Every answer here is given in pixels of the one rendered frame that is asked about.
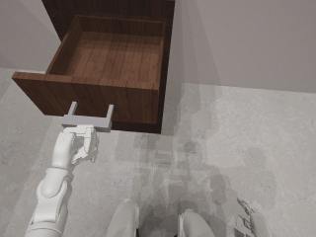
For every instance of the robot left thigh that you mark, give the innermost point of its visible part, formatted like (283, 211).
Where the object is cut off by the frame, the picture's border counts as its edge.
(125, 221)

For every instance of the robot thigh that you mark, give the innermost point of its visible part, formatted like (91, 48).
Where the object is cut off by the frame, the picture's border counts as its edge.
(191, 224)
(125, 221)

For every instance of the robot left forearm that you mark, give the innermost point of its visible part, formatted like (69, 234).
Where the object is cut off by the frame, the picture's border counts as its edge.
(53, 193)

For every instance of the drawer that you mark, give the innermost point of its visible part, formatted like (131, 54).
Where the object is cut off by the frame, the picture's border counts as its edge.
(102, 61)

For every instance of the left robot hand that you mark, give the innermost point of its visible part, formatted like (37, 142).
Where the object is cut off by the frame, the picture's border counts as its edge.
(82, 138)

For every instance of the cabinet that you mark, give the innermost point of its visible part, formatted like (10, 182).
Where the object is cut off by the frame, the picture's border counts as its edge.
(63, 12)

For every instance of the handle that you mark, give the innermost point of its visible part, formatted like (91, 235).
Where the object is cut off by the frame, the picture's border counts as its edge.
(100, 124)

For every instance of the robot right thigh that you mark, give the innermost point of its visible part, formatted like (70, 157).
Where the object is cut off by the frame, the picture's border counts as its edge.
(191, 224)

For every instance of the right robot hand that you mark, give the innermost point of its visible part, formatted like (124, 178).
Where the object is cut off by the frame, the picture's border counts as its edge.
(255, 226)

